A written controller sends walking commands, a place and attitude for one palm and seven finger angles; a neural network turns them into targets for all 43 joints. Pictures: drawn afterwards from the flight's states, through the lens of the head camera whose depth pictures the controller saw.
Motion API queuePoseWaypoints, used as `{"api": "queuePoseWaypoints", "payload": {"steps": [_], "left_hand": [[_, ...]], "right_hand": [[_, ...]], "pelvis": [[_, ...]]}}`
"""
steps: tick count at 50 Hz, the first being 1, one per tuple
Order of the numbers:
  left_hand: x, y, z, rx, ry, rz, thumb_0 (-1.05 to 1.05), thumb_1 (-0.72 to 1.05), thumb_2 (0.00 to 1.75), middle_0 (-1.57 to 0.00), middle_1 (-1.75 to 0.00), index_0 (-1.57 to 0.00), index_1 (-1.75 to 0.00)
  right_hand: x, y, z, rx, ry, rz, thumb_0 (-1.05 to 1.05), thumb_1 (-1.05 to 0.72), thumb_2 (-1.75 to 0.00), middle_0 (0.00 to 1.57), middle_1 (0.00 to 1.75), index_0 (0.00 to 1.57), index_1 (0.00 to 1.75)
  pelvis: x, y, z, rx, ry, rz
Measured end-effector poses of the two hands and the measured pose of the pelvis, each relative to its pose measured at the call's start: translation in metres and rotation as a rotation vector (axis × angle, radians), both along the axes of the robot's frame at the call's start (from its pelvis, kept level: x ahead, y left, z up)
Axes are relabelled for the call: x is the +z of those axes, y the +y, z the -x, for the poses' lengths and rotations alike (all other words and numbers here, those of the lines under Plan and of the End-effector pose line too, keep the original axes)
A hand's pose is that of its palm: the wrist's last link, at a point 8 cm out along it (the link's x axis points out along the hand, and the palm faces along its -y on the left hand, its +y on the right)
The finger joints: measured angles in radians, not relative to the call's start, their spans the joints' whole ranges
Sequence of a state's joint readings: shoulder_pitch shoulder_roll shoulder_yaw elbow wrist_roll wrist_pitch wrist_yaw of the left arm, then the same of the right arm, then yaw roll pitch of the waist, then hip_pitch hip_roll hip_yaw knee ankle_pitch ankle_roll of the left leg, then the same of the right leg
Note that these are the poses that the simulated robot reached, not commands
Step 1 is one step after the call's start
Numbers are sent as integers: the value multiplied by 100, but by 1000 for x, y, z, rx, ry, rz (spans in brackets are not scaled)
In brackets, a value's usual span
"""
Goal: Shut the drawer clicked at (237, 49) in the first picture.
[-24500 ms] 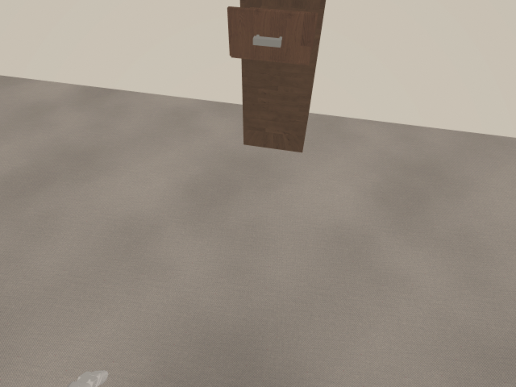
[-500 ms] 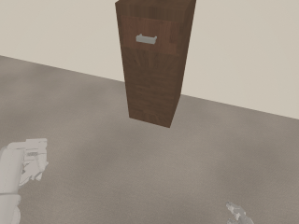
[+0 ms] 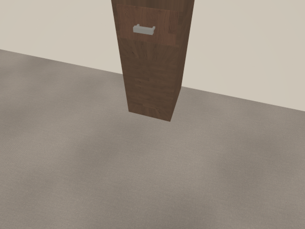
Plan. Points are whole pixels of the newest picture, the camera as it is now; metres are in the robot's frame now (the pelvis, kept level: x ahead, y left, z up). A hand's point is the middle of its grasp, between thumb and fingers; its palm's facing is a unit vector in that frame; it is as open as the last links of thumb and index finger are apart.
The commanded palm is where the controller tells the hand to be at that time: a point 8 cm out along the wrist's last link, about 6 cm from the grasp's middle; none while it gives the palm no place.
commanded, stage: let the arm hang, fingers relaxed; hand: left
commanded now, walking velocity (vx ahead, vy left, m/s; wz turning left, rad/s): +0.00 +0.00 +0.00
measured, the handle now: (144, 28) +1.05 +0.11 +0.01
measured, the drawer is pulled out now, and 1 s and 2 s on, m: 0.00 0.00 0.00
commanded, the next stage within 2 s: look to check the result in 0.54 s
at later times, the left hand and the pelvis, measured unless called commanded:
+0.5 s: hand out of the picture +0.07 +0.18 -0.16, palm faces -0.01 -0.97 -0.22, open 7.3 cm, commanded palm none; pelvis +0.02 -0.01 +0.00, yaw -1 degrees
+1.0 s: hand out of the picture +0.05 +0.18 -0.17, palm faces +0.01 -0.97 -0.25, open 7.4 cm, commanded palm none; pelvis +0.03 -0.01 +0.01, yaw -1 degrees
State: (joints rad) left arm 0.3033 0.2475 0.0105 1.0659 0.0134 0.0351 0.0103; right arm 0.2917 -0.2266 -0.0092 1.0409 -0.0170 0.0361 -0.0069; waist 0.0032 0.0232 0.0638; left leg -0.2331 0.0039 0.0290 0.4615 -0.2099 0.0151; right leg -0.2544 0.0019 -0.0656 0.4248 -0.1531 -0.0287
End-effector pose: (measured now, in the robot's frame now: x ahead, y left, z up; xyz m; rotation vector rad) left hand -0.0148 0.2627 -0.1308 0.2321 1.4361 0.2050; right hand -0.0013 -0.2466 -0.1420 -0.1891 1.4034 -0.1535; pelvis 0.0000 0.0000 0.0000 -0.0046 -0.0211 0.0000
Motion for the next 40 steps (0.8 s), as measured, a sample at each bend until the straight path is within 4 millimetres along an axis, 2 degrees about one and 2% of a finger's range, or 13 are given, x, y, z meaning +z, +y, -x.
{"api": "queuePoseWaypoints", "payload": {"steps": [4, 9, 16, 21, 28, 40], "left_hand": [[3, 1, -6, 3, -1, -14, 1, 91, 89, -45, -59, -45, -58], [4, -4, -28, -8, -47, -11, 0, 91, 89, -30, -43, -31, -42], [2, -21, -65, -35, -126, 20, 0, 91, 89, -22, -33, -23, -32], [0, -33, -81, -47, -152, 46, 0, 91, 89, -20, -31, -21, -30], [-3, -41, -83, -40, -138, 62, 0, 91, 89, -20, -30, -21, -30], [-3, -35, -66, -13, -75, 41, 0, 91, 89, -20, -30, -21, -29]], "right_hand": [[-4, 7, 6, -14, 19, -24, 0, -91, -90, 20, 29, 20, 30], [-8, 14, 4, -24, 16, -47, 0, -91, -90, 20, 29, 20, 30], [-8, 17, -8, -37, -14, -58, 0, -91, -90, 20, 29, 20, 30], [-6, 16, -15, -43, -24, -55, 0, -91, -90, 20, 29, 20, 30], [-4, 12, -18, -48, -12, -44, 0, -91, -90, 20, 29, 20, 30], [-3, 5, -25, -46, 3, -29, 0, -91, -90, 20, 29, 20, 30]], "pelvis": [[1, 0, -3, -3, -2, -4], [2, -2, -6, -5, -6, -8], [3, -5, -12, -8, -11, -10], [3, -6, -16, -11, -10, -10], [4, -9, -22, -11, -7, -8], [5, -12, -29, -9, -10, -5]]}}
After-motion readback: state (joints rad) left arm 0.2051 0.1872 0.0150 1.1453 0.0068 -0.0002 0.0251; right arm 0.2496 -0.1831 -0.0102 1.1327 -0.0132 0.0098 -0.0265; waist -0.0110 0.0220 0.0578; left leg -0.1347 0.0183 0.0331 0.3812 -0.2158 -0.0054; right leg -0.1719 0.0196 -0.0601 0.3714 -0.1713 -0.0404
